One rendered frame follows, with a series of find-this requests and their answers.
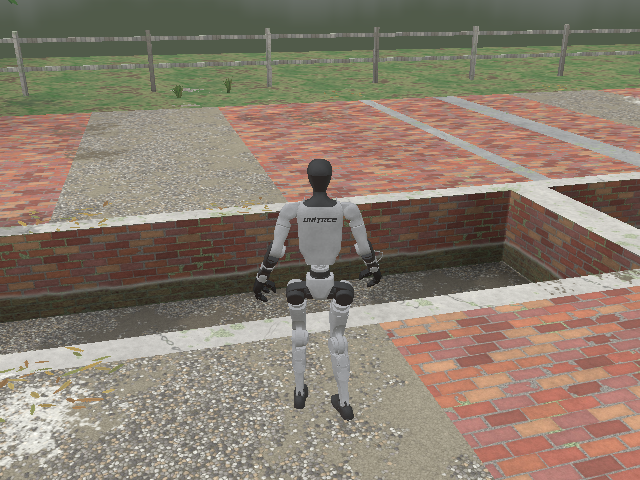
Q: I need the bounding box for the robot left forearm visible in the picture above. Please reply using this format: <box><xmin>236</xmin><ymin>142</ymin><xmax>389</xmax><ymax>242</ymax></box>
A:
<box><xmin>256</xmin><ymin>242</ymin><xmax>279</xmax><ymax>283</ymax></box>

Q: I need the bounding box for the robot left hand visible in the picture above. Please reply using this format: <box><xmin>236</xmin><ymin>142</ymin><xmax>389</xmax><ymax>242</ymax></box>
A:
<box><xmin>253</xmin><ymin>278</ymin><xmax>276</xmax><ymax>302</ymax></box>

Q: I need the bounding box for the robot left upper arm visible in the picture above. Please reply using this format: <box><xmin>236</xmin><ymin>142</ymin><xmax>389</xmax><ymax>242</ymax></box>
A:
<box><xmin>269</xmin><ymin>202</ymin><xmax>299</xmax><ymax>258</ymax></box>

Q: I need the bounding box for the robot right upper arm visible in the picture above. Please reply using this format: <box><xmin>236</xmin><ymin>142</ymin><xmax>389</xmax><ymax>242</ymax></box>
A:
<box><xmin>341</xmin><ymin>202</ymin><xmax>371</xmax><ymax>256</ymax></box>

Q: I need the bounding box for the robot right thigh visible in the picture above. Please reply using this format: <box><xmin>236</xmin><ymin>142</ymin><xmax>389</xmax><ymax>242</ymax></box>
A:
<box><xmin>328</xmin><ymin>280</ymin><xmax>354</xmax><ymax>355</ymax></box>

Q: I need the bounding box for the robot right hand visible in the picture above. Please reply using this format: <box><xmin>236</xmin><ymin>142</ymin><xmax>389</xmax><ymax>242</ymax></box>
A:
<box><xmin>359</xmin><ymin>269</ymin><xmax>382</xmax><ymax>287</ymax></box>

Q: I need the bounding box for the robot left foot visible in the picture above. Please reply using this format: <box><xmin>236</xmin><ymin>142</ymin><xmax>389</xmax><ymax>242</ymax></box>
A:
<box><xmin>294</xmin><ymin>384</ymin><xmax>308</xmax><ymax>409</ymax></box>

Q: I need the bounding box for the robot right forearm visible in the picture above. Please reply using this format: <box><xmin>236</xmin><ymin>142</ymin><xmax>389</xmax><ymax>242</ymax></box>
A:
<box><xmin>361</xmin><ymin>239</ymin><xmax>379</xmax><ymax>273</ymax></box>

